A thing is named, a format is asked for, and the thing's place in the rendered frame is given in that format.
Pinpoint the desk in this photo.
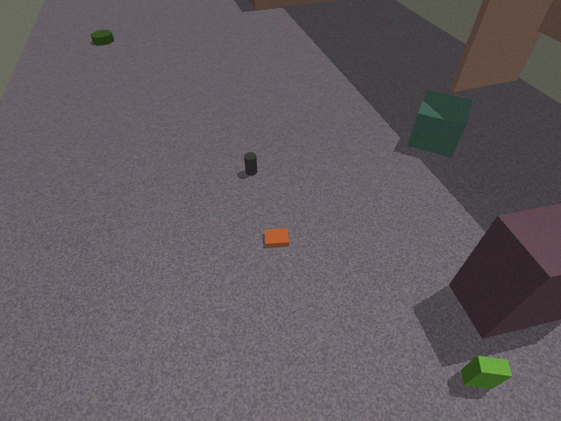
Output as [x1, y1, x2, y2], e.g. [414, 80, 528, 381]
[450, 0, 561, 92]

